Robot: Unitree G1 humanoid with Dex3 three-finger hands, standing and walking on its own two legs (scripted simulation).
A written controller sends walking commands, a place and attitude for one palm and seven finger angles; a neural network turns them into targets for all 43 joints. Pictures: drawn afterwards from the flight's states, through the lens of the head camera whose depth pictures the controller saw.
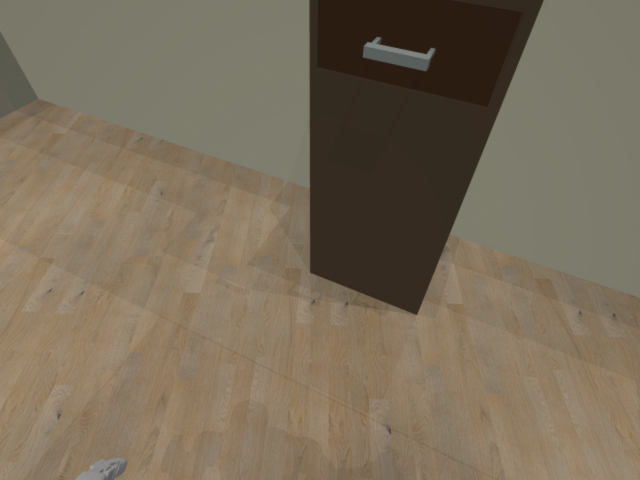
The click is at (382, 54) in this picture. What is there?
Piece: drawer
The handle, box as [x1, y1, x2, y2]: [363, 37, 435, 70]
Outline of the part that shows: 363,57 426,70 435,49 430,48 426,54 380,45 380,38 376,37 371,43 367,42 364,45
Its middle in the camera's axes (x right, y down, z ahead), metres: +0.16 -0.37 +0.77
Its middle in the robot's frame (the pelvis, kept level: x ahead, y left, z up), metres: +0.85 -0.11 +0.15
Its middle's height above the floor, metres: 0.92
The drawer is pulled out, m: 0.00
